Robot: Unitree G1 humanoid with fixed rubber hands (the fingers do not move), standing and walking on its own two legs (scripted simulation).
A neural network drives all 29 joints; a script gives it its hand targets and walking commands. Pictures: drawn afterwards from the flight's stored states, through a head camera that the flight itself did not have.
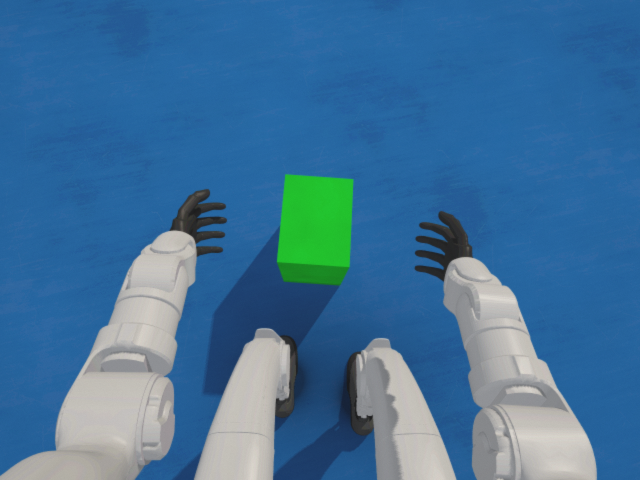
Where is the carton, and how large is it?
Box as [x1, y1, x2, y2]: [277, 174, 352, 285]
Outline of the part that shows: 285,174 277,255 277,263 283,280 339,285 349,266 352,179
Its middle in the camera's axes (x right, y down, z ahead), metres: -0.01 -0.02 +1.00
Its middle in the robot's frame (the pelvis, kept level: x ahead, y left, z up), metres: +0.53 +0.01 -0.55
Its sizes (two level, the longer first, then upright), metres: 0.212 0.161 0.258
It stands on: the floor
